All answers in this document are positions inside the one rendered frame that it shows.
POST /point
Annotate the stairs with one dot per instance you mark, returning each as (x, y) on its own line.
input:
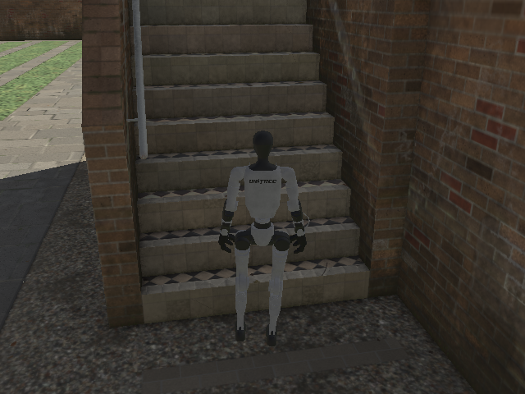
(215, 73)

